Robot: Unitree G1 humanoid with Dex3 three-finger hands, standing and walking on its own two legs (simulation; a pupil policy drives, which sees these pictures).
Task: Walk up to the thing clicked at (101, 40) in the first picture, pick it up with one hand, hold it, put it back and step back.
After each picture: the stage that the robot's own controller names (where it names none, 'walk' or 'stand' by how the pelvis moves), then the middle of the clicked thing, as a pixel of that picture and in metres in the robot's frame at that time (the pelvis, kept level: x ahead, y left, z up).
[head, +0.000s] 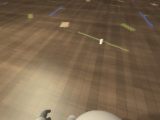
stand; (101, 41) +1.92 -0.26 -0.72
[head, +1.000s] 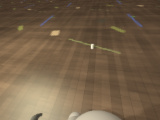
walk; (92, 46) +1.80 +0.11 -0.70
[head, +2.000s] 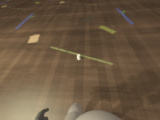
walk; (78, 57) +1.21 +0.32 -0.72
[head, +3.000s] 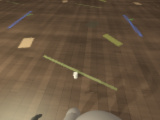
walk; (75, 75) +0.74 +0.26 -0.70
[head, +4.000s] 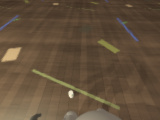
walk; (71, 94) +0.45 +0.22 -0.71
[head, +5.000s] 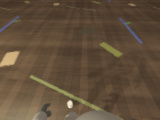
stand; (70, 104) +0.30 +0.22 -0.71
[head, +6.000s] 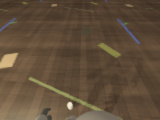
stand; (70, 105) +0.29 +0.22 -0.73
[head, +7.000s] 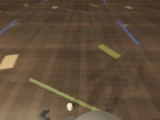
stand; (69, 106) +0.30 +0.23 -0.73
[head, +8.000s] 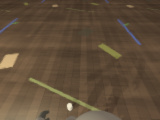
stand; (69, 106) +0.29 +0.23 -0.73
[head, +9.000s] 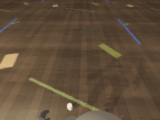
go down; (69, 106) +0.29 +0.22 -0.73
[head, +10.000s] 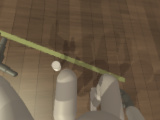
go down; (56, 66) +0.37 +0.26 -0.30
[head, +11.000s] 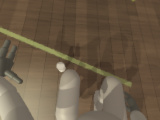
approach; (61, 67) +0.36 +0.26 -0.29
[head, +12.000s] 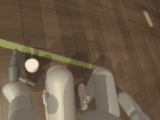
close in; (32, 66) +0.33 +0.29 -0.21
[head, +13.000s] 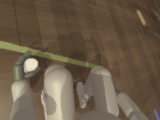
close; (30, 66) +0.34 +0.29 -0.21
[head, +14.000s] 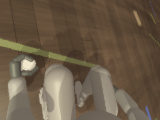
lift; (27, 65) +0.33 +0.29 -0.22
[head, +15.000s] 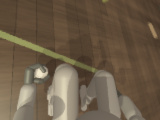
lift; (40, 73) +0.27 +0.27 -0.19
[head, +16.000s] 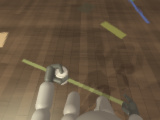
lift; (62, 75) +0.31 +0.19 +0.02
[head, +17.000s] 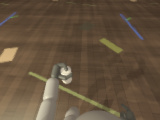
hold; (66, 75) +0.33 +0.17 +0.02
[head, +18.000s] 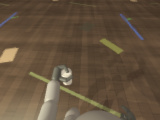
hold; (67, 76) +0.32 +0.17 +0.01
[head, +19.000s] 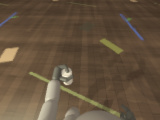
hold; (67, 76) +0.32 +0.17 +0.01
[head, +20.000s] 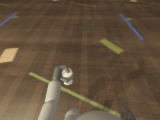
hold; (67, 76) +0.32 +0.17 +0.01
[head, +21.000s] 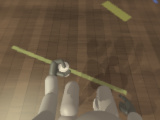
crouch; (64, 69) +0.36 +0.19 -0.08
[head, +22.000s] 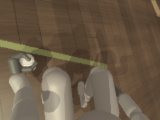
lower; (28, 63) +0.35 +0.29 -0.21
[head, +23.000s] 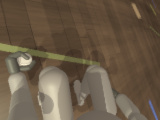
lower; (25, 62) +0.37 +0.29 -0.21
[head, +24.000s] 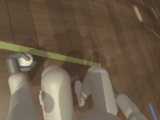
lower; (26, 62) +0.36 +0.29 -0.21
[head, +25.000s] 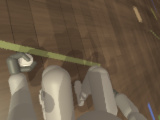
lower; (26, 62) +0.35 +0.30 -0.22
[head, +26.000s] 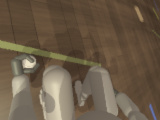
loosen; (29, 64) +0.35 +0.28 -0.22
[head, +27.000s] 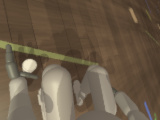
withdraw; (29, 66) +0.34 +0.27 -0.22
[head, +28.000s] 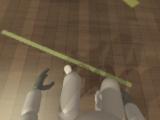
walk; (68, 69) +0.38 +0.22 -0.35
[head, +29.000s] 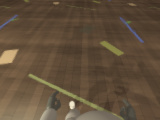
stand; (72, 105) +0.30 +0.18 -0.66
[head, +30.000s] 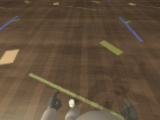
stand; (71, 103) +0.32 +0.19 -0.66
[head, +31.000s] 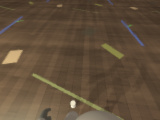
stand; (73, 104) +0.32 +0.18 -0.70
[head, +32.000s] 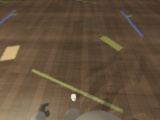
walk; (73, 97) +0.34 +0.18 -0.71
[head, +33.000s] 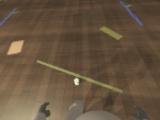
walk; (76, 81) +0.53 +0.21 -0.69
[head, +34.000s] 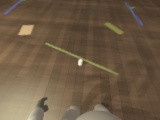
walk; (80, 62) +0.89 +0.15 -0.69
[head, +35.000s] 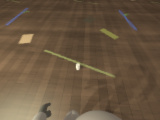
stand; (77, 66) +0.91 +0.22 -0.70
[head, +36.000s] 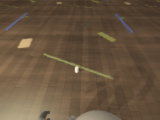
stand; (76, 69) +0.91 +0.23 -0.73
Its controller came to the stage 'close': yes
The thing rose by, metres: 0.70
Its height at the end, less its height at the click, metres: +0.00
